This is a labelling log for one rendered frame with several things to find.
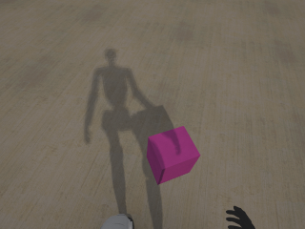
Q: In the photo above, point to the carton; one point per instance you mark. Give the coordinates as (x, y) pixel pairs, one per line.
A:
(171, 154)

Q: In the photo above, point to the robot left thigh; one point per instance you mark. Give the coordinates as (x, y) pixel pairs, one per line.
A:
(117, 222)

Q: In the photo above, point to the robot right hand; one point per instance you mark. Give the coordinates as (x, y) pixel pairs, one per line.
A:
(243, 220)

